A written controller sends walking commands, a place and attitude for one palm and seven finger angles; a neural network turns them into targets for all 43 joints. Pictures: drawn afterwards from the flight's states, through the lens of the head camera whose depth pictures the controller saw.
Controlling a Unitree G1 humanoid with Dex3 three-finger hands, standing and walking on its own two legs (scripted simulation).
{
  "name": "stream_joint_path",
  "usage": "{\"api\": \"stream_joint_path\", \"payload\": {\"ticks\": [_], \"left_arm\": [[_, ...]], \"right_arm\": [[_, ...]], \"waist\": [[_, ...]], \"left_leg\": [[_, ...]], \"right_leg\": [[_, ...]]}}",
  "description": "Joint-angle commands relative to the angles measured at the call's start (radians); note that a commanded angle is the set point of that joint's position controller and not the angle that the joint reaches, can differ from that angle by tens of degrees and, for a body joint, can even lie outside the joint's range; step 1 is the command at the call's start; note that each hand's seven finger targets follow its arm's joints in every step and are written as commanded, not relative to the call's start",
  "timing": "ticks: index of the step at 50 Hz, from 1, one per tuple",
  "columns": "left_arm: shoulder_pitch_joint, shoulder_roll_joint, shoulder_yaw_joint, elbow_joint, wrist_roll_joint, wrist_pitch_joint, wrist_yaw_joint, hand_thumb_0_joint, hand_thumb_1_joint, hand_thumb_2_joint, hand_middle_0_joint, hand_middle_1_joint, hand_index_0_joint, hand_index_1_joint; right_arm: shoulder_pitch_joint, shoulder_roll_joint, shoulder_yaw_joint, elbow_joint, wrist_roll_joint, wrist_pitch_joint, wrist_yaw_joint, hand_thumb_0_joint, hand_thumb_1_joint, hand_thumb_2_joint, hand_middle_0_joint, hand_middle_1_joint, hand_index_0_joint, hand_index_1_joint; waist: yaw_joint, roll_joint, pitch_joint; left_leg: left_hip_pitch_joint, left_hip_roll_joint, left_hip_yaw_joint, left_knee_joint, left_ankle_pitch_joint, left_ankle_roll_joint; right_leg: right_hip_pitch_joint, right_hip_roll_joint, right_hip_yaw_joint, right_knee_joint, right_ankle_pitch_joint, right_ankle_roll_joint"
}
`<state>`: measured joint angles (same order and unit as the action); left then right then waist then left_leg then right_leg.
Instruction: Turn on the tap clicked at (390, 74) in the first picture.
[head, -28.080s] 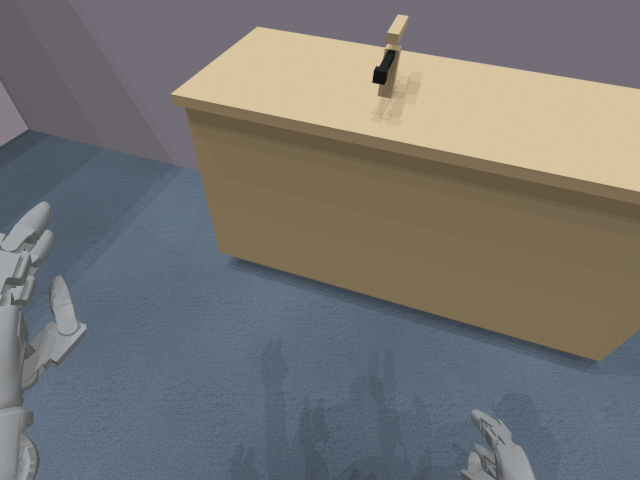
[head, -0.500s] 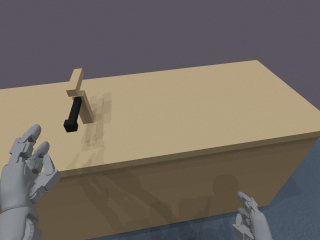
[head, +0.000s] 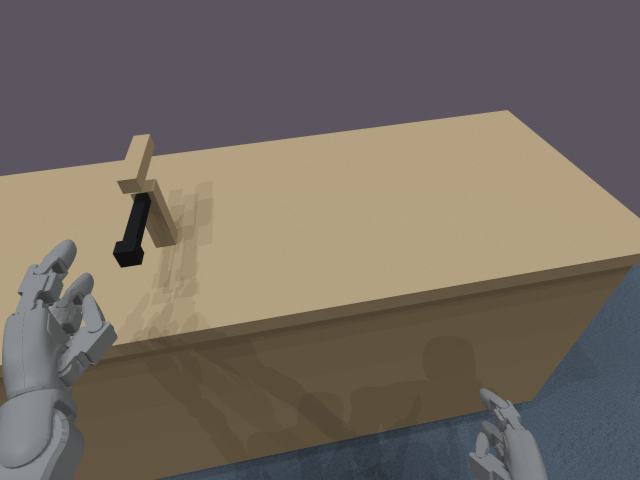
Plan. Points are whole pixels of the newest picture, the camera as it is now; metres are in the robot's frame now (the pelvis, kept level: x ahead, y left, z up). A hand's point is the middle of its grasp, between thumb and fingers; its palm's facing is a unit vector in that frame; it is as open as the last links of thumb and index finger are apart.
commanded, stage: reach beside the lever's end, fingers flat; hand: left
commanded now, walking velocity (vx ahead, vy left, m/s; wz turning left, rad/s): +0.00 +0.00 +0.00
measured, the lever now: (129, 253) +0.36 +0.32 +0.11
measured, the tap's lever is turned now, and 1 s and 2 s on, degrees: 0 0 0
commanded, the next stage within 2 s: push the lever round in 1.82 s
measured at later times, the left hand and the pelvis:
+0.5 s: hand (105, 306) +0.25 +0.28 +0.14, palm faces +0.53 -0.84 -0.10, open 7.6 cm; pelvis +0.00 +0.00 +0.00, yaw +0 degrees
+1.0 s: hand (99, 283) +0.29 +0.31 +0.13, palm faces +0.54 -0.84 -0.09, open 7.7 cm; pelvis -0.01 +0.01 +0.00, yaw +0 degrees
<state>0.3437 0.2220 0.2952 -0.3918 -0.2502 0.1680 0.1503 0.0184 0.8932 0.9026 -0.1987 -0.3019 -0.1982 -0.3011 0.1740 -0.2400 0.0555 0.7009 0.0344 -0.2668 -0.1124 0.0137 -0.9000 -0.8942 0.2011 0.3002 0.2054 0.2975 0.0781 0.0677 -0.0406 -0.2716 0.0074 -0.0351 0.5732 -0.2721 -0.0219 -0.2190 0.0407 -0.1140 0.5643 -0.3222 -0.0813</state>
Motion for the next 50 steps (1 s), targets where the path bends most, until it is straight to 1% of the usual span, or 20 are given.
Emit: {"api": "stream_joint_path", "payload": {"ticks": [1, 3, 9, 13, 16, 20, 21, 24, 25, 29, 31, 32, 34, 36, 40, 42, 44, 46, 48, 50], "left_arm": [[-0.157, 0.185, 0.102, -0.201, 0.013, -0.067, 0.017, 0.0, 0.9, 0.9, -0.2, -0.3, -0.2, -0.3], [-0.173, 0.176, 0.096, -0.182, 0.014, -0.073, 0.025, 0.0, 0.9, 0.9, -0.198, -0.295, -0.198, -0.295], [-0.207, 0.176, 0.087, -0.158, 0.024, -0.093, 0.025, 0.0, 0.9, 0.9, -0.193, -0.28, -0.193, -0.28], [-0.228, 0.2, 0.116, -0.102, 0.016, -0.089, 0.018, 0.0, 0.9, 0.9, -0.19, -0.27, -0.19, -0.27], [-0.291, 0.227, 0.136, -0.081, 0.022, -0.091, 0.02, 0.0, 0.9, 0.9, -0.187, -0.263, -0.187, -0.263], [-0.332, 0.221, 0.129, -0.035, 0.018, -0.105, 0.014, 0.0, 0.9, 0.9, -0.184, -0.252, -0.184, -0.252], [-0.343, 0.232, 0.136, -0.03, 0.024, -0.108, 0.014, 0.0, 0.9, 0.9, -0.183, -0.25, -0.183, -0.25], [-0.364, 0.229, 0.133, 0.023, 0.018, -0.117, 0.003, 0.0, 0.9, 0.9, -0.181, -0.243, -0.181, -0.243], [-0.4, 0.245, 0.139, 0.032, 0.019, -0.12, -0.001, 0.0, 0.9, 0.9, -0.18, -0.24, -0.18, -0.24], [-0.433, 0.254, 0.15, 0.07, 0.021, -0.132, -0.007, 0.0, 0.9, 0.9, -0.177, -0.23, -0.177, -0.23], [-0.404, 0.293, 0.194, 0.105, 0.022, -0.138, -0.008, 0.0, 0.9, 0.9, -0.175, -0.225, -0.175, -0.225], [-0.417, 0.262, 0.167, 0.102, 0.019, -0.144, -0.014, 0.0, 0.9, 0.9, -0.174, -0.223, -0.174, -0.223], [-0.436, 0.266, 0.166, 0.125, 0.016, -0.154, -0.02, 0.0, 0.9, 0.9, -0.173, -0.218, -0.173, -0.218], [-0.437, 0.311, 0.213, 0.16, 0.014, -0.16, -0.021, 0.0, 0.9, 0.9, -0.171, -0.212, -0.171, -0.212], [-0.543, 0.326, 0.201, 0.212, 0.016, -0.174, -0.033, 0.0, 0.9, 0.9, -0.168, -0.202, -0.168, -0.202], [-0.592, 0.337, 0.2, 0.224, 0.026, -0.193, -0.031, 0.0, 0.9, 0.9, -0.166, -0.198, -0.166, -0.198], [-0.627, 0.345, 0.197, 0.296, 0.025, -0.203, -0.039, 0.0, 0.9, 0.9, -0.164, -0.193, -0.164, -0.193], [-0.669, 0.359, 0.194, 0.315, 0.031, -0.218, -0.048, 0.0, 0.9, 0.9, -0.162, -0.187, -0.162, -0.187], [-0.637, 0.374, 0.217, 0.37, 0.026, -0.22, -0.057, 0.0, 0.9, 0.9, -0.161, -0.183, -0.161, -0.183], [-0.682, 0.381, 0.21, 0.39, 0.024, -0.221, -0.069, 0.0, 0.9, 0.9, -0.159, -0.177, -0.159, -0.177]], "right_arm": [[-0.164, -0.092, -0.042, -0.175, 0.005, -0.053, -0.004, 0.0, -0.9, -0.9, 0.2, 0.3, 0.2, 0.3], [-0.158, -0.09, -0.042, -0.174, 0.003, -0.051, -0.005, 0.0, -0.9, -0.9, 0.2, 0.3, 0.2, 0.3], [-0.154, -0.094, -0.045, -0.174, -0.001, -0.047, -0.004, 0.0, -0.9, -0.9, 0.2, 0.3, 0.2, 0.3], [-0.153, -0.098, -0.047, -0.169, 0.003, -0.039, -0.007, 0.0, -0.9, -0.9, 0.2, 0.3, 0.2, 0.3], [-0.156, -0.098, -0.047, -0.162, 0.006, -0.032, -0.01, 0.0, -0.9, -0.9, 0.2, 0.3, 0.2, 0.3], [-0.151, -0.101, -0.049, -0.158, 0.003, -0.029, -0.011, 0.0, -0.9, -0.9, 0.2, 0.3, 0.2, 0.3], [-0.156, -0.101, -0.049, -0.157, 0.006, -0.029, -0.011, 0.0, -0.9, -0.9, 0.2, 0.3, 0.2, 0.3], [-0.148, -0.106, -0.05, -0.153, 0.004, -0.028, -0.013, 0.0, -0.9, -0.9, 0.2, 0.3, 0.2, 0.3], [-0.148, -0.107, -0.05, -0.15, 0.007, -0.027, -0.013, 0.0, -0.9, -0.9, 0.2, 0.3, 0.2, 0.3], [-0.141, -0.11, -0.053, -0.151, 0.004, -0.026, -0.013, 0.0, -0.9, -0.9, 0.2, 0.3, 0.2, 0.3], [-0.132, -0.115, -0.057, -0.147, 0.007, -0.022, -0.01, 0.0, -0.9, -0.9, 0.2, 0.3, 0.2, 0.3], [-0.131, -0.11, -0.055, -0.15, 0.006, -0.022, -0.007, 0.0, -0.9, -0.9, 0.2, 0.3, 0.2, 0.3], [-0.127, -0.114, -0.056, -0.15, 0.007, -0.021, -0.006, 0.0, -0.9, -0.9, 0.2, 0.3, 0.2, 0.3], [-0.121, -0.122, -0.06, -0.145, 0.007, -0.02, -0.008, 0.0, -0.9, -0.9, 0.2, 0.3, 0.2, 0.3], [-0.119, -0.124, -0.059, -0.14, 0.009, -0.015, -0.014, 0.0, -0.9, -0.9, 0.2, 0.3, 0.2, 0.3], [-0.118, -0.124, -0.059, -0.135, 0.01, -0.017, -0.015, 0.0, -0.9, -0.9, 0.2, 0.3, 0.2, 0.3], [-0.107, -0.133, -0.059, -0.127, 0.009, -0.019, -0.018, 0.0, -0.9, -0.9, 0.2, 0.3, 0.2, 0.3], [-0.101, -0.137, -0.06, -0.125, 0.011, -0.019, -0.018, 0.0, -0.9, -0.9, 0.2, 0.3, 0.2, 0.3], [-0.084, -0.142, -0.064, -0.125, 0.008, -0.019, -0.016, 0.0, -0.9, -0.9, 0.2, 0.3, 0.2, 0.3], [-0.082, -0.144, -0.062, -0.129, 0.011, -0.014, -0.015, 0.0, -0.9, -0.9, 0.2, 0.3, 0.2, 0.3]], "waist": [[0.005, -0.02, -0.084], [0.002, -0.044, -0.079], [-0.002, -0.022, -0.115], [-0.003, -0.064, -0.101], [-0.008, -0.008, -0.099], [-0.016, -0.044, -0.108], [-0.015, -0.003, -0.107], [-0.02, -0.047, -0.111], [-0.021, -0.016, -0.111], [-0.02, -0.02, -0.143], [-0.011, -0.023, -0.158], [-0.016, -0.018, -0.156], [-0.022, -0.036, -0.139], [-0.016, -0.05, -0.146], [-0.035, -0.023, -0.132], [-0.039, 0.026, -0.141], [-0.05, -0.028, -0.132], [-0.05, 0.009, -0.152], [-0.042, -0.035, -0.172], [-0.047, -0.013, -0.177]], "left_leg": [[0.055, -0.028, 0.005, -0.051, 0.146, 0.05], [0.05, -0.026, 0.001, -0.055, 0.139, 0.048], [0.064, -0.029, 0.004, -0.059, 0.153, 0.046], [0.047, -0.028, 0.005, -0.062, 0.145, 0.049], [0.055, -0.029, 0.007, -0.065, 0.146, 0.047], [0.051, -0.029, 0.006, -0.065, 0.143, 0.047], [0.055, -0.03, 0.009, -0.063, 0.147, 0.048], [0.044, -0.031, 0.008, -0.064, 0.132, 0.049], [0.044, -0.031, 0.006, -0.067, 0.128, 0.047], [0.052, -0.033, 0.007, -0.065, 0.153, 0.048], [0.044, -0.031, 0.011, -0.06, 0.179, 0.047], [0.047, -0.032, 0.009, -0.063, 0.181, 0.045], [0.036, -0.03, 0.008, -0.062, 0.168, 0.046], [0.026, -0.03, 0.009, -0.057, 0.168, 0.05], [0.013, -0.032, 0.009, -0.059, 0.118, 0.05], [0.021, -0.033, 0.009, -0.057, 0.104, 0.05], [-0.001, -0.032, 0.001, -0.055, 0.078, 0.052], [0.007, -0.033, 0.003, -0.051, 0.084, 0.053], [-0.005, -0.033, 0.001, -0.047, 0.101, 0.053], [-0.014, -0.034, 0.003, -0.044, 0.101, 0.053]], "right_leg": [[-0.017, -0.061, 0.093, -0.128, 0.216, 0.077], [-0.018, -0.06, 0.091, -0.126, 0.207, 0.077], [-0.009, -0.057, 0.087, -0.114, 0.222, 0.072], [-0.008, -0.056, 0.093, -0.123, 0.223, 0.076], [-0.015, -0.055, 0.094, -0.126, 0.214, 0.071], [-0.015, -0.053, 0.092, -0.122, 0.216, 0.073], [-0.018, -0.053, 0.096, -0.124, 0.215, 0.07], [-0.021, -0.052, 0.095, -0.124, 0.205, 0.074], [-0.023, -0.052, 0.096, -0.123, 0.198, 0.07], [-0.009, -0.052, 0.096, -0.114, 0.234, 0.07], [0.006, -0.051, 0.095, -0.108, 0.267, 0.069], [0.004, -0.052, 0.092, -0.103, 0.274, 0.069], [-0.011, -0.049, 0.09, -0.105, 0.26, 0.07], [-0.008, -0.049, 0.094, -0.107, 0.266, 0.072], [-0.036, -0.051, 0.102, -0.115, 0.197, 0.072], [-0.046, -0.051, 0.104, -0.113, 0.173, 0.068], [-0.059, -0.048, 0.104, -0.114, 0.149, 0.071], [-0.059, -0.049, 0.106, -0.108, 0.156, 0.067], [-0.041, -0.048, 0.106, -0.102, 0.189, 0.069], [-0.044, -0.05, 0.107, -0.099, 0.192, 0.07]]}}
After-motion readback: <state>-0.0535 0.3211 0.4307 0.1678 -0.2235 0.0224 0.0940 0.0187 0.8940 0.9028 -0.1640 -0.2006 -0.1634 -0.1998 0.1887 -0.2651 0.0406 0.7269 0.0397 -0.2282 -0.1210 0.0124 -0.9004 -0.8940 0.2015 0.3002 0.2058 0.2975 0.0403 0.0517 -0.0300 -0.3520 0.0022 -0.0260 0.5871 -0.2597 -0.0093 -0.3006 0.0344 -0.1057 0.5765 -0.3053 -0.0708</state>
